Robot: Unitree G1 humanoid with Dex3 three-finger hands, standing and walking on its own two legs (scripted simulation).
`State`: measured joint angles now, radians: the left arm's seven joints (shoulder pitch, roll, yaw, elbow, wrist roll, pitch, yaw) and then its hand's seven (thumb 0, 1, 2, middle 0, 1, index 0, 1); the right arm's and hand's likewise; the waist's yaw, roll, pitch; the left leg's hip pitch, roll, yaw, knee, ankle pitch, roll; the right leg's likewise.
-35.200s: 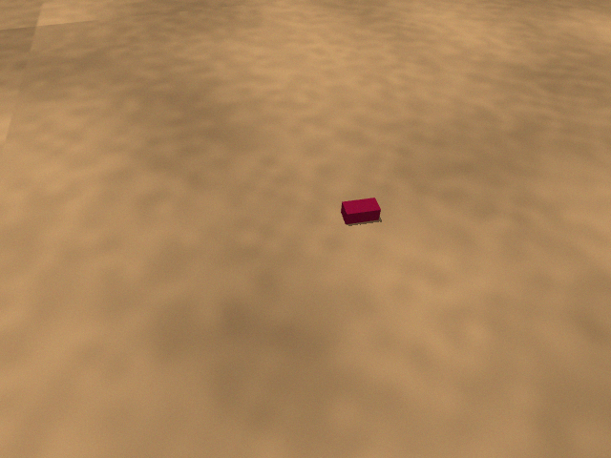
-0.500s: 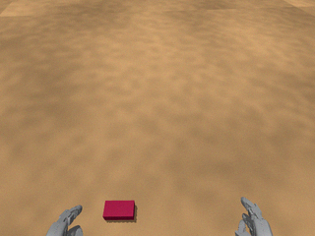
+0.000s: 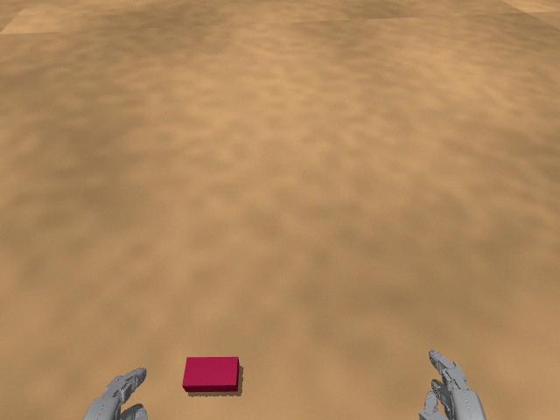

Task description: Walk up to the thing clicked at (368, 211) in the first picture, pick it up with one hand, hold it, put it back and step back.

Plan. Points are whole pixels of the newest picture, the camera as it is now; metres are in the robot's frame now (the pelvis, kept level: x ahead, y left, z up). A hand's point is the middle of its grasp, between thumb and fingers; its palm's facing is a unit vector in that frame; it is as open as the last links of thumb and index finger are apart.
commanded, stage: stand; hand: left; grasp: from above
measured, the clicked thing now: (212, 374) +0.43 +0.20 -0.68
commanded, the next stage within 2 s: none
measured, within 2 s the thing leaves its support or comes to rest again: neither
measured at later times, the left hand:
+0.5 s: hand out of the picture +0.06 +0.24 -0.10, palm faces +0.04 -0.95 -0.31, open 7.4 cm
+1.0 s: hand out of the picture +0.01 +0.25 -0.10, palm faces +0.02 -0.94 -0.33, open 7.4 cm
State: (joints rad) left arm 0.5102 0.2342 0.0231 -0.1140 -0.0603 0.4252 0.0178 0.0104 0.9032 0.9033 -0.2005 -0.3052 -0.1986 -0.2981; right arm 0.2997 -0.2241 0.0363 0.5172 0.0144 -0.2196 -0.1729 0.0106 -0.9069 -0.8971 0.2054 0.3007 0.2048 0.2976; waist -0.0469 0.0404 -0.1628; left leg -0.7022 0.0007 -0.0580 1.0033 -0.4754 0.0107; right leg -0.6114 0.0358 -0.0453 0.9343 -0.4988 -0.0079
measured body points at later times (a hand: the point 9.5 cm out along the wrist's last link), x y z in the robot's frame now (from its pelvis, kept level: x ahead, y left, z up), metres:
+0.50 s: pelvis -0.01 +0.01 +0.05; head -0.02 +0.02 +0.50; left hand +0.06 +0.29 -0.08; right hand +0.07 -0.26 -0.08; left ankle +0.01 +0.11 -0.68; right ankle -0.02 -0.12 -0.68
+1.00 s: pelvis -0.03 +0.01 +0.06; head -0.04 +0.01 +0.51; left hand +0.01 +0.30 -0.08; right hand +0.03 -0.27 -0.08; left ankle +0.01 +0.11 -0.68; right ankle -0.02 -0.12 -0.68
